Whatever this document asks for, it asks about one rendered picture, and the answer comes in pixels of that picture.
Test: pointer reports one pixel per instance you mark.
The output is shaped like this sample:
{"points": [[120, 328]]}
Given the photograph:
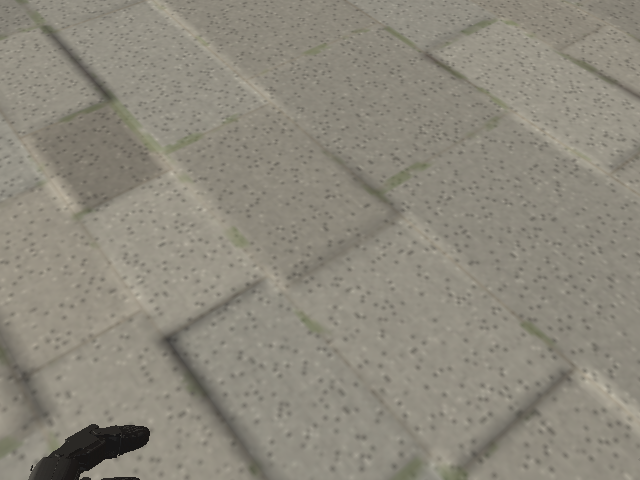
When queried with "robot left hand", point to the robot left hand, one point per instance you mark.
{"points": [[87, 448]]}

